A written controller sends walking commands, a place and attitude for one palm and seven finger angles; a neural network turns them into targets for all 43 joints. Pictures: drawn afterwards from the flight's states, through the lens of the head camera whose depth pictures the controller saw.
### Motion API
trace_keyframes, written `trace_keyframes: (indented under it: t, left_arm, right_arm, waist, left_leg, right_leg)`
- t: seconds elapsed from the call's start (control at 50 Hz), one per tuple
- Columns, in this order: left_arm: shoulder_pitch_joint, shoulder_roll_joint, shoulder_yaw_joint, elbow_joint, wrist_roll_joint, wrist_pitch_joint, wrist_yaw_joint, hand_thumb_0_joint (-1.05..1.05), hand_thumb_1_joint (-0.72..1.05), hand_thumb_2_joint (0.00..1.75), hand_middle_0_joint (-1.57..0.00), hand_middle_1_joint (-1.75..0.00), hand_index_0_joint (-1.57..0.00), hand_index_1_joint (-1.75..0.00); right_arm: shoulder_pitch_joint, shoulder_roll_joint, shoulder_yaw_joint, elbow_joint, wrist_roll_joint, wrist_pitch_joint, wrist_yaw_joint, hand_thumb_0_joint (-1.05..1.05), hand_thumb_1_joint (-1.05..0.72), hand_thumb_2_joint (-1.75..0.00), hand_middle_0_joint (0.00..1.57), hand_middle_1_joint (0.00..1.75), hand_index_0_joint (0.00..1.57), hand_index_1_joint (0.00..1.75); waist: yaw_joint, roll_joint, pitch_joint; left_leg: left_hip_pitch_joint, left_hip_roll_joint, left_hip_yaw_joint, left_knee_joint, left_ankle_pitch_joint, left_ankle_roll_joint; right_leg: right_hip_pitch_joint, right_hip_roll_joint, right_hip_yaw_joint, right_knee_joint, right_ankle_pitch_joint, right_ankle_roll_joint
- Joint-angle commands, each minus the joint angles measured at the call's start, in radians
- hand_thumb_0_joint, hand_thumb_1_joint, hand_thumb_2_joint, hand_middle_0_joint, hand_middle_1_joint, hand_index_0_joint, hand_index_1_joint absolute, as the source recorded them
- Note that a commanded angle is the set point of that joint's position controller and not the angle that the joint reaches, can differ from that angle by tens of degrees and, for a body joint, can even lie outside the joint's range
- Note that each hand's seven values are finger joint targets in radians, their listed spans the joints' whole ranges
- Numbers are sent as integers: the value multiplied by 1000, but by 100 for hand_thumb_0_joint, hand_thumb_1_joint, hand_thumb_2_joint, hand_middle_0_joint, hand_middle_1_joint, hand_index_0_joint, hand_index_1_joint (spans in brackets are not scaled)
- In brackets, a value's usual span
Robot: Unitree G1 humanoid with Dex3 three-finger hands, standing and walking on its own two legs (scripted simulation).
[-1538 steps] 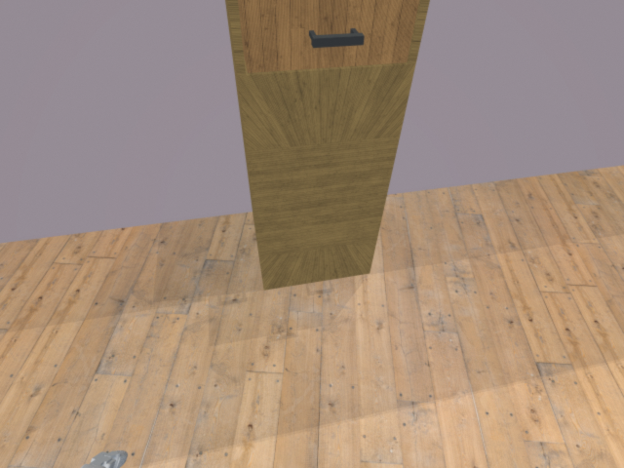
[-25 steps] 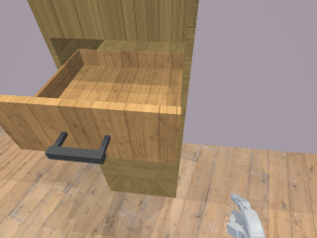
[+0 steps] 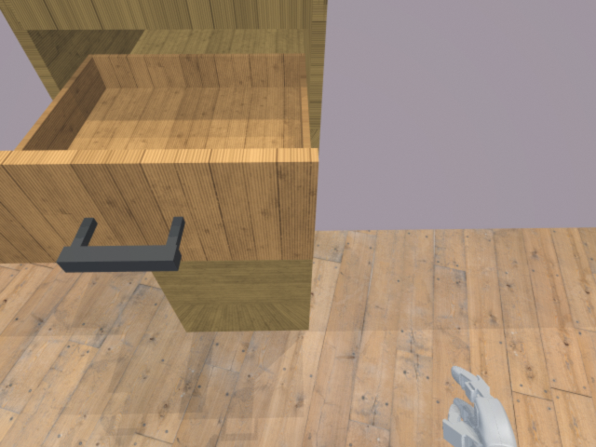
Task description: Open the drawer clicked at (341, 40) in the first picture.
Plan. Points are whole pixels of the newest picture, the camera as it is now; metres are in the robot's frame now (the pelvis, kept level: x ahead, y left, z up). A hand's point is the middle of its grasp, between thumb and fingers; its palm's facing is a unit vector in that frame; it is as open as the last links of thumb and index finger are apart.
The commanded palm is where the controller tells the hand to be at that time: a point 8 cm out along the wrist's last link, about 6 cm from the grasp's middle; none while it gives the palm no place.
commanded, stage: step back with the hand held close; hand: left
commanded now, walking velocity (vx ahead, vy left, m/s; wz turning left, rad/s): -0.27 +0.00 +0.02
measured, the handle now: (127, 242) +0.28 +0.20 +0.18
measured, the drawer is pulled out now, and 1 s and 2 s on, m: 0.28 0.28 0.28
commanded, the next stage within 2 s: stop stepping back and stand still in 0.58 s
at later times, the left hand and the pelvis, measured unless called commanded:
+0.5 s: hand out of the picture +0.07 +0.23 +0.33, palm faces +0.66 -0.71 -0.24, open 7.5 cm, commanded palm +0.02 +0.28 +0.33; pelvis -0.11 +0.01 -0.03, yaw -2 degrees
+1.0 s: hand out of the picture -0.05 +0.22 +0.37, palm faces +0.67 -0.70 -0.26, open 7.4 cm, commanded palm -0.08 +0.28 +0.33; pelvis -0.22 +0.00 -0.02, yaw -2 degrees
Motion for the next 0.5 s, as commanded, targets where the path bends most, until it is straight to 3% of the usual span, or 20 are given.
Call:
trace_keyframes:
  t: [0.0,0.02,0.08,0.14,0.18,0.22,0.26,0.3,0.32,0.34,0.36,0.38,0.4,0.42,0.44,0.46,0.48]
  left_arm:
    - [-33,214,120,-206,-3,-49,22,0,90,90,-20,-30,-20,-30]
    - [-45,252,154,-218,-2,-58,30,0,90,90,-20,-30,-20,-30]
    - [-89,230,135,-180,2,-73,42,0,90,90,-20,-30,-20,-30]
    - [-185,218,113,-116,13,-86,59,0,90,90,-20,-30,-20,-30]
    - [-247,187,92,-52,22,-84,68,0,90,90,-20,-30,-20,-30]
    - [-299,191,84,-22,26,-79,72,0,90,90,-20,-30,-20,-30]
    - [-358,209,73,14,29,-66,56,0,90,90,-20,-30,-20,-30]
    - [-380,215,54,-5,32,-54,42,0,90,90,-20,-30,-20,-30]
    - [-366,228,51,-33,31,-49,40,0,90,90,-20,-30,-20,-30]
    - [-362,222,32,-71,31,-45,39,0,90,90,-20,-30,-20,-30]
    - [-351,235,35,-106,30,-37,38,0,90,90,-20,-30,-20,-30]
    - [-346,246,45,-134,27,-28,35,0,90,90,-20,-30,-20,-30]
    - [-356,265,72,-161,28,-23,34,0,90,90,-20,-30,-20,-30]
    - [-364,311,118,-171,29,-23,39,0,90,90,-20,-30,-20,-30]
    - [-338,258,89,-126,19,-12,38,0,90,90,-20,-30,-20,-30]
    - [-335,239,79,-101,10,-6,37,0,90,90,-20,-30,-20,-30]
    - [-366,235,74,-96,4,-5,38,0,90,90,-20,-30,-20,-30]
  right_arm:
    - [-76,-116,-46,-166,3,-64,-2,0,-90,-90,20,30,20,30]
    - [-73,-119,-49,-157,1,-66,-9,0,-90,-90,20,30,20,30]
    - [-55,-116,-45,-150,0,-82,-17,0,-90,-90,20,30,20,30]
    - [-40,-126,-46,-130,-6,-99,-29,0,-90,-90,20,30,20,30]
    - [-31,-127,-46,-127,-13,-112,-31,0,-90,-90,20,30,20,30]
    - [-24,-126,-50,-117,-14,-122,-34,0,-90,-90,20,30,20,30]
    - [-11,-124,-52,-128,-2,-126,-22,0,-90,-90,20,30,20,30]
    - [-18,-123,-49,-140,-1,-124,-13,0,-90,-90,20,30,20,30]
    - [-13,-127,-49,-136,-4,-118,-12,0,-90,-90,20,30,20,30]
    - [-22,-120,-44,-135,-1,-107,-8,0,-90,-90,20,30,20,30]
    - [-28,-107,-40,-127,2,-95,-3,0,-90,-90,20,30,20,30]
    - [-55,-94,-31,-121,-3,-84,2,0,-90,-90,20,30,20,30]
    - [-67,-82,-19,-119,-9,-78,3,0,-90,-90,20,30,20,30]
    - [-64,-87,-11,-123,-12,-74,0,0,-90,-90,20,30,20,30]
    - [-48,-75,-5,-130,-11,-67,-7,0,-90,-90,20,30,20,30]
    - [-26,-86,-1,-128,-12,-63,-8,0,-90,-90,20,30,20,30]
    - [-18,-124,-6,-121,-21,-59,-12,0,-90,-90,20,30,20,30]
  waist:
    - [15,20,-226]
    - [19,9,-225]
    - [3,-3,-156]
    - [-6,72,-103]
    - [-11,133,-77]
    - [-7,182,-109]
    - [-6,151,-141]
    - [-10,60,-130]
    - [-9,15,-128]
    - [-10,-80,-119]
    - [-7,-191,-149]
    - [2,-241,-161]
    - [5,-282,-177]
    - [6,-284,-175]
    - [-3,-254,-146]
    - [-17,-186,-124]
    - [-35,-1,-82]
  left_leg:
    - [-68,104,-108,-85,86,14]
    - [-59,97,-106,-85,33,14]
    - [-121,93,-114,-93,-167,18]
    - [-196,125,-155,-139,-312,33]
    - [-310,171,-194,-205,-391,54]
    - [-342,197,-224,-239,-356,67]
    - [-347,181,-182,-175,-331,59]
    - [-310,110,-122,-59,-369,38]
    - [-215,58,-93,50,-360,21]
    - [-116,9,-58,210,-336,0]
    - [3,-31,0,403,-261,-19]
    - [51,-30,19,552,-247,-23]
    - [58,-13,14,559,-258,-20]
    - [81,2,16,489,-254,-19]
    - [83,8,21,358,-273,-21]
    - [70,8,16,185,-270,-19]
    - [-38,80,-138,-39,-384,33]
  right_leg:
    - [126,-75,79,2,65,-41]
    - [104,-81,88,-24,18,-46]
    - [25,-89,118,-55,-178,-51]
    - [-7,-62,100,-8,-330,-51]
    - [50,-12,50,131,-332,-40]
    - [122,24,20,245,-223,-34]
    - [147,-2,36,242,-206,-36]
    - [62,-67,110,104,-337,-58]
    - [-51,-118,183,-27,-433,-84]
    - [-180,-192,263,-178,-543,-107]
    - [-273,-278,306,-286,-616,-132]
    - [-319,-316,295,-330,-607,-151]
    - [-301,-306,238,-320,-556,-148]
    - [-298,-286,188,-299,-529,-142]
    - [-279,-239,104,-260,-489,-116]
    - [-256,-201,48,-179,-496,-85]
    - [-257,-142,25,68,-540,-53]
